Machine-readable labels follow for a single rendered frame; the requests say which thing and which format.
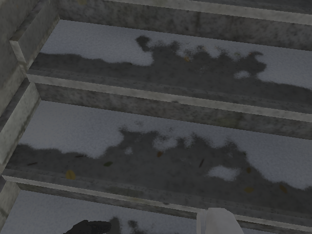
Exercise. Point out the robot right thigh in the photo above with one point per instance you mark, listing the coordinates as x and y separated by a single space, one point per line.
217 221

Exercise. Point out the robot left hand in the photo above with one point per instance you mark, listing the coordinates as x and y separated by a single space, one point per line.
90 227

